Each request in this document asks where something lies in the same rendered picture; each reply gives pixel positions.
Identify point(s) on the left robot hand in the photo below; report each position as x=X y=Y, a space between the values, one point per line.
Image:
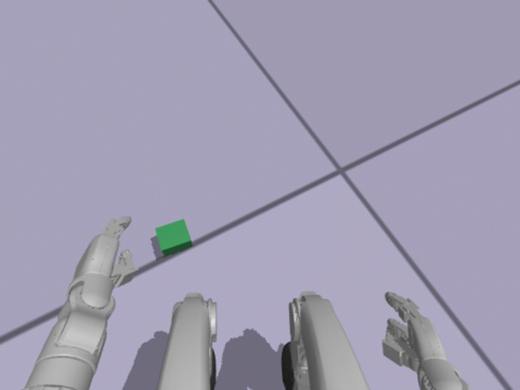
x=99 y=257

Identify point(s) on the left robot arm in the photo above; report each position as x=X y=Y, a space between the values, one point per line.
x=70 y=356

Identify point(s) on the right robot hand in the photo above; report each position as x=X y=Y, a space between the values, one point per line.
x=409 y=346

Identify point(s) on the right robot arm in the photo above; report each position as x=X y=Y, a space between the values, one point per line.
x=438 y=374

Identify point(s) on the small box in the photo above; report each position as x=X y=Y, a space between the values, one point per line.
x=173 y=237

